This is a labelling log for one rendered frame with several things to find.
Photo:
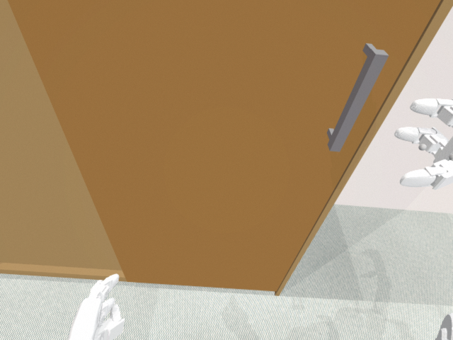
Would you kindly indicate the wardrobe door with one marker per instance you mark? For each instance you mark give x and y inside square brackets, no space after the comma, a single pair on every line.
[47,215]
[200,126]

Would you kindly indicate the right robot upper arm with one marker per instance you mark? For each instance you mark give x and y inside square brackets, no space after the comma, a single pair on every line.
[446,329]

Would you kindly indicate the robot left hand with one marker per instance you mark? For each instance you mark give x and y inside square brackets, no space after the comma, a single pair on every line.
[89,319]

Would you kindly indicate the handle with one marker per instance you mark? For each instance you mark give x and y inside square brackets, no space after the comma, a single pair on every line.
[363,86]

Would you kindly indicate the robot right hand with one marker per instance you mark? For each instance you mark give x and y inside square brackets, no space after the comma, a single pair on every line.
[440,174]

